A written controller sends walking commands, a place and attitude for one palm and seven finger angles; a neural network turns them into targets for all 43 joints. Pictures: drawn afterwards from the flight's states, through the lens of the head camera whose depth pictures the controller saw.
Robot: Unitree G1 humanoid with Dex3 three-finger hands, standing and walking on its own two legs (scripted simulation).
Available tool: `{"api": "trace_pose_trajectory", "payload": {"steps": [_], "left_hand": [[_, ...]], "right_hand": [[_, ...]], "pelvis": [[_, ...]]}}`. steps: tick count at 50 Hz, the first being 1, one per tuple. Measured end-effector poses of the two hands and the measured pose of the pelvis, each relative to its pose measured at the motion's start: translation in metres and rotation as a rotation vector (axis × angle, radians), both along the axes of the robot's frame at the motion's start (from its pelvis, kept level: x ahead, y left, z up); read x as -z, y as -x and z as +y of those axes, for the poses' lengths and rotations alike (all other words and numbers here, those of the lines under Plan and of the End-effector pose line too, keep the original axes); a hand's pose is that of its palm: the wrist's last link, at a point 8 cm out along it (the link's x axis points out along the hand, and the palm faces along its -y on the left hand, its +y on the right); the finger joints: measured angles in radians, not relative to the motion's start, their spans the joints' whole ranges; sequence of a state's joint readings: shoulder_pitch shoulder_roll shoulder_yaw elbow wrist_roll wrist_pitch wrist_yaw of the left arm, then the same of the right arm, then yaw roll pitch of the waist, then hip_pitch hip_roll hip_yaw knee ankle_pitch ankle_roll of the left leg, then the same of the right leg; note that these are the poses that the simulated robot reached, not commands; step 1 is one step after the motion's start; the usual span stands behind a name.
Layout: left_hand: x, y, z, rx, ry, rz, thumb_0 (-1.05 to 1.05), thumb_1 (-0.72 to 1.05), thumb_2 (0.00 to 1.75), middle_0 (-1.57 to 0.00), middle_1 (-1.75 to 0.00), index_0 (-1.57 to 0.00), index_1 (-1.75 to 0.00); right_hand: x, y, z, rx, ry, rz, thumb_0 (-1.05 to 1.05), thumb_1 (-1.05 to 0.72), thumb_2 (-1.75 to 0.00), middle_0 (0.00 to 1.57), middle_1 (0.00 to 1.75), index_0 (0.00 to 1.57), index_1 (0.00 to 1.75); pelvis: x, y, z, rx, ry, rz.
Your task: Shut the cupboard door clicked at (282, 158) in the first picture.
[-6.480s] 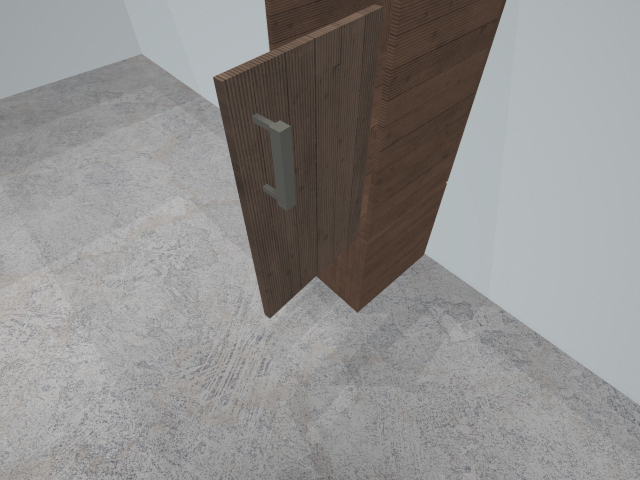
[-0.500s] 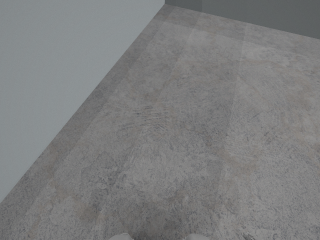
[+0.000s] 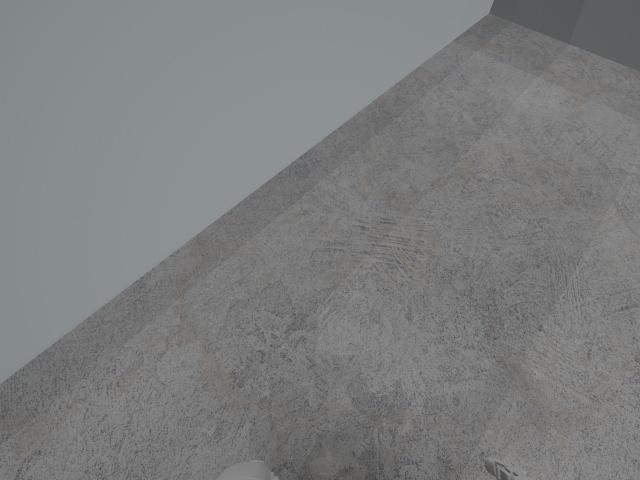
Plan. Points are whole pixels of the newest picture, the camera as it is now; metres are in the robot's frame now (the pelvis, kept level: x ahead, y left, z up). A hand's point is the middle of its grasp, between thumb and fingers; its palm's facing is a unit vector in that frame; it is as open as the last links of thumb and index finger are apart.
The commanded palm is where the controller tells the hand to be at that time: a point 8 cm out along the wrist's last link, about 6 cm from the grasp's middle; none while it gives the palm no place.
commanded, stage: walk to a spot facing it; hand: left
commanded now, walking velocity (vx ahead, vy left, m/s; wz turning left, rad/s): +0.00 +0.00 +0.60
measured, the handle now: out of the picture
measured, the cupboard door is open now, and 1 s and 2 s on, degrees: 96 96 96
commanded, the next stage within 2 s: none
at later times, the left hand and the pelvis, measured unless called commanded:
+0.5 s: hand out of the picture +0.08 +0.19 -0.15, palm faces +0.27 -0.92 -0.28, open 7.4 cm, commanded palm none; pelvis +0.02 -0.04 +0.00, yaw +17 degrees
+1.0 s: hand out of the picture +0.02 +0.21 -0.16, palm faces +0.57 -0.78 -0.25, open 7.4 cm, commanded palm none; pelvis +0.05 -0.03 +0.00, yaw +35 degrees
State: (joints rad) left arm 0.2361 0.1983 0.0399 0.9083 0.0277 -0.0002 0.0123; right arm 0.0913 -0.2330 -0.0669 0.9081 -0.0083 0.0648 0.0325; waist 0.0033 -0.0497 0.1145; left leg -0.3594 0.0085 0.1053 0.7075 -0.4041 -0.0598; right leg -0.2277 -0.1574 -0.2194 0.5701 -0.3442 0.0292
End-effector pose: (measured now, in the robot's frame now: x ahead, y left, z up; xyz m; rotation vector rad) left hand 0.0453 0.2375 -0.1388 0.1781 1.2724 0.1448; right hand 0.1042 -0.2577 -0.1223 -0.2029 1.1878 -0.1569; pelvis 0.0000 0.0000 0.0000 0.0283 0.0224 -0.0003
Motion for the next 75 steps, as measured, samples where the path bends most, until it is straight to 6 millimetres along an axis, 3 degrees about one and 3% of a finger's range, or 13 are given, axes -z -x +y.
{"api": "trace_pose_trajectory", "payload": {"steps": [4,10,21,28,36,40,50,54,58,63,67,71,75], "left_hand": [[0.019,0.018,0.019,-0.075,0.004,0.043,0.01,0.91,0.90,-0.20,-0.30,-0.20,-0.30],[0.005,0.007,0.033,-0.142,-0.021,0.001,0.01,0.91,0.90,-0.20,-0.30,-0.20,-0.30],[-0.017,-0.028,0.010,-0.192,-0.098,-0.172,0.01,0.91,0.90,-0.19,-0.30,-0.20,-0.30],[-0.016,0.002,-0.016,-0.277,-0.059,-0.111,0.01,0.91,0.90,-0.20,-0.30,-0.20,-0.30],[0.018,0.059,-0.010,-0.441,0.012,-0.037,0.01,0.91,0.90,-0.20,-0.30,-0.20,-0.30],[0.019,0.078,0.001,-0.504,-0.003,0.016,0.01,0.91,0.90,-0.20,-0.30,-0.20,-0.30],[-0.014,0.060,0.010,-0.589,-0.076,-0.093,0.01,0.91,0.90,-0.19,-0.30,-0.20,-0.30],[-0.018,0.050,0.000,-0.617,-0.126,-0.150,0.01,0.91,0.90,-0.19,-0.30,-0.20,-0.30],[-0.022,0.058,-0.022,-0.668,-0.132,-0.139,0.01,0.91,0.90,-0.20,-0.30,-0.20,-0.30],[-0.017,0.078,-0.050,-0.746,-0.076,-0.091,0.01,0.91,0.90,-0.20,-0.30,-0.20,-0.30],[-0.004,0.105,-0.065,-0.824,-0.029,-0.057,0.01,0.91,0.90,-0.20,-0.30,-0.20,-0.30],[0.018,0.141,-0.070,-0.910,0.008,-0.009,0.01,0.91,0.90,-0.20,-0.30,-0.20,-0.30],[0.017,0.160,-0.065,-0.965,0.000,0.041,0.01,0.91,0.90,-0.20,-0.30,-0.20,-0.30]], "right_hand": [[0.000,-0.030,0.015,-0.079,0.029,-0.062,0.01,-0.91,-0.89,0.20,0.30,0.20,0.30],[-0.008,-0.031,0.023,-0.131,0.043,-0.032,0.00,-0.91,-0.89,0.20,0.30,0.21,0.30],[0.019,-0.030,-0.011,-0.171,0.001,0.085,0.01,-0.90,-0.89,0.21,0.30,0.21,0.30],[0.011,-0.062,-0.012,-0.250,0.011,0.105,0.01,-0.91,-0.89,0.20,0.30,0.20,0.30],[0.006,-0.122,0.037,-0.439,0.047,0.009,0.01,-0.91,-0.89,0.20,0.30,0.20,0.30],[-0.003,-0.136,0.056,-0.496,0.060,-0.033,0.01,-0.91,-0.89,0.20,0.30,0.20,0.30],[-0.001,-0.146,0.061,-0.579,0.039,0.039,0.00,-0.91,-0.89,0.21,0.30,0.21,0.30],[0.015,-0.160,0.052,-0.603,0.015,0.065,0.01,-0.90,-0.89,0.21,0.30,0.21,0.30],[0.020,-0.180,0.053,-0.646,0.016,0.083,0.01,-0.91,-0.89,0.21,0.30,0.21,0.30],[0.007,-0.203,0.074,-0.720,0.018,0.073,0.01,-0.91,-0.89,0.20,0.30,0.20,0.30],[0.000,-0.220,0.109,-0.812,0.025,0.040,0.01,-0.91,-0.89,0.20,0.30,0.20,0.30],[0.003,-0.234,0.148,-0.906,0.031,-0.044,0.01,-0.91,-0.89,0.20,0.30,0.20,0.30],[-0.006,-0.233,0.167,-0.953,0.036,-0.076,0.01,-0.91,-0.89,0.20,0.30,0.20,0.30]], "pelvis": [[0.012,-0.003,0.008,-0.046,0.019,-0.002],[0.001,-0.006,0.005,-0.110,0.046,-0.002],[0.008,-0.022,-0.032,-0.243,0.032,0.015],[-0.001,-0.029,-0.036,-0.349,0.012,-0.006],[0.014,-0.032,-0.016,-0.465,0.025,-0.001],[0.010,-0.032,-0.015,-0.501,0.039,-0.001],[-0.003,-0.048,-0.027,-0.611,0.057,-0.007],[0.006,-0.063,-0.041,-0.667,0.032,0.005],[0.004,-0.067,-0.045,-0.730,0.028,-0.016],[-0.003,-0.073,-0.043,-0.801,0.002,-0.015],[-0.001,-0.072,-0.035,-0.858,-0.001,-0.011],[0.014,-0.065,-0.023,-0.908,0.022,-0.010],[0.010,-0.065,-0.021,-0.942,0.033,-0.018]]}}
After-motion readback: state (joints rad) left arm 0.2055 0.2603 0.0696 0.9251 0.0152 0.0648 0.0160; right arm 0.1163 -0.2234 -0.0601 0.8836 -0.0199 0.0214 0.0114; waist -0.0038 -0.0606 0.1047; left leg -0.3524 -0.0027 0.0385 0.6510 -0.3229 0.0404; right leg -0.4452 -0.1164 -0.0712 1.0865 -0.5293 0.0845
